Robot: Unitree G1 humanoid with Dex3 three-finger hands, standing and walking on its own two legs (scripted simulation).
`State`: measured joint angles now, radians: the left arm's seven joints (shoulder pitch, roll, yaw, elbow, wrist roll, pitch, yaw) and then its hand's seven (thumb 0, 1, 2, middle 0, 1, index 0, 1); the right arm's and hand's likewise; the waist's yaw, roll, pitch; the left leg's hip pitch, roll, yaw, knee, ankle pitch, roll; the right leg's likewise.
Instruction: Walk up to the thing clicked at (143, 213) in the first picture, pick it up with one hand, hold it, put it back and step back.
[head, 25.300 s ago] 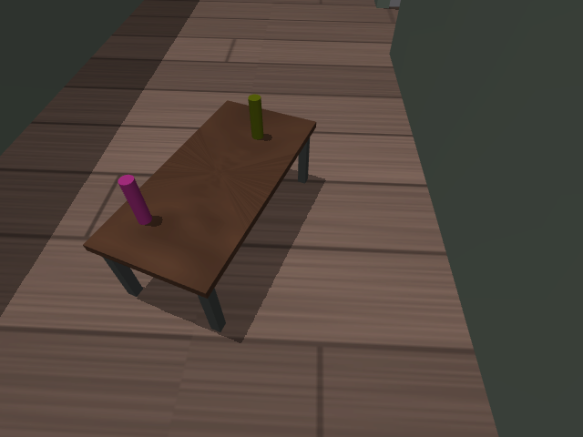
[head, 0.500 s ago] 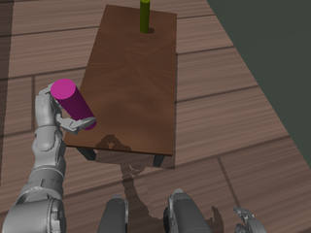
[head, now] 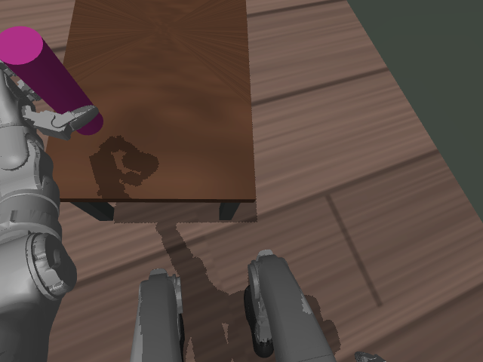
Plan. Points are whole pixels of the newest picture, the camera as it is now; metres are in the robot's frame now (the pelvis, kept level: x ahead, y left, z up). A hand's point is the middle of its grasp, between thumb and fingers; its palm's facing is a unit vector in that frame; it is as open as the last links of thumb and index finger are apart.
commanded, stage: crouch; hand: left
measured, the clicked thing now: (61, 92) +0.51 +0.20 +0.04
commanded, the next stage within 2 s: lower in 0.56 s
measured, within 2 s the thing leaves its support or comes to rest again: rests again in 1.76 s
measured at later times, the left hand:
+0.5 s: hand (65, 87) +0.57 +0.22 -0.02, palm faces +0.20 -0.98 -0.04, open 8.9 cm
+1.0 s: hand (80, 103) +0.58 +0.22 -0.08, palm faces +0.20 -0.98 -0.06, open 8.9 cm
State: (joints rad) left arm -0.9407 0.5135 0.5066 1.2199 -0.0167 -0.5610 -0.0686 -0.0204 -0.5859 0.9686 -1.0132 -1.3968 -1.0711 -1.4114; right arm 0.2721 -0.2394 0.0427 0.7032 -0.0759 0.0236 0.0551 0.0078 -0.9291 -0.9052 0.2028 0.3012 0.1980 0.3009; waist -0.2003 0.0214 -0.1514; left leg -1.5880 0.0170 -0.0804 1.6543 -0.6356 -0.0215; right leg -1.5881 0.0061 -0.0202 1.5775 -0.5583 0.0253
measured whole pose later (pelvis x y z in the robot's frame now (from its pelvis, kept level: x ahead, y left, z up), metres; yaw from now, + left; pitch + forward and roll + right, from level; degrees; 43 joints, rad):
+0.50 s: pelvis -0.01 +0.00 -0.05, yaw -1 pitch +37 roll -5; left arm -1.10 0.65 0.50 1.25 0.03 -0.46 -0.08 -0.02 -0.60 0.99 -1.02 -1.40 -1.07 -1.42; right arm 0.27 -0.26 0.08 0.67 -0.08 0.03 0.05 0.01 -0.93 -0.91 0.20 0.30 0.20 0.30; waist -0.25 0.03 -0.14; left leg -1.79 0.01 -0.09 1.81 -0.66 -0.02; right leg -1.78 0.00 -0.03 1.72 -0.58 0.03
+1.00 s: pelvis -0.02 +0.00 -0.10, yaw -1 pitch +38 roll -5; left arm -1.18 0.72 0.52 1.29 0.08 -0.45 -0.08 -0.03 -0.61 0.99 -1.01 -1.44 -1.07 -1.45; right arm 0.27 -0.28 0.10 0.65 -0.10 0.05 0.06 0.00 -0.92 -0.90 0.20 0.30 0.20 0.30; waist -0.28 0.02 -0.10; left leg -1.96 0.00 -0.10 1.99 -0.69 -0.02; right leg -1.96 0.01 -0.02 1.90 -0.60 0.04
